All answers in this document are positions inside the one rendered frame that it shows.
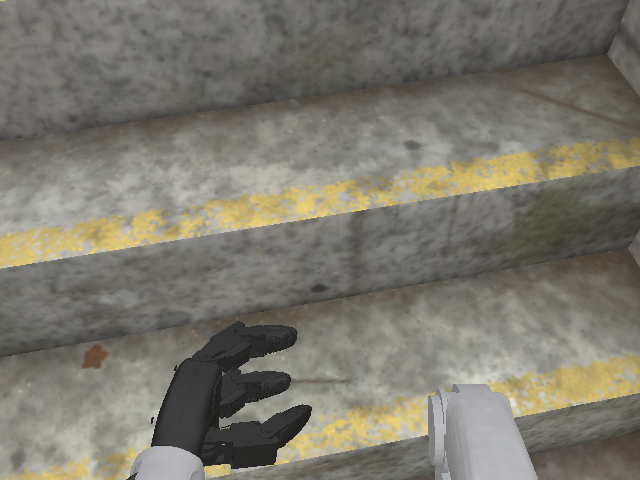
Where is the left robot forearm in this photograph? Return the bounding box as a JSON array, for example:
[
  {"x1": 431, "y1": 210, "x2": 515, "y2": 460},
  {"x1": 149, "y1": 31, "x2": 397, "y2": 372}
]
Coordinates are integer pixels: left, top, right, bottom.
[{"x1": 126, "y1": 446, "x2": 205, "y2": 480}]

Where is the robot left hand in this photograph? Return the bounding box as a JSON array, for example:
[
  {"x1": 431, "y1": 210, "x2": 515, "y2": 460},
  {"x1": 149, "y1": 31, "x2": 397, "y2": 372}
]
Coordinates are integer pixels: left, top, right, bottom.
[{"x1": 151, "y1": 321, "x2": 312, "y2": 469}]

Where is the right robot thigh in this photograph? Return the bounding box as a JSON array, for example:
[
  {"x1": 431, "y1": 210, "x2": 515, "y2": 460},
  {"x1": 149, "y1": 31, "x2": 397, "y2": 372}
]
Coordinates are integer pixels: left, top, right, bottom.
[{"x1": 428, "y1": 384, "x2": 538, "y2": 480}]

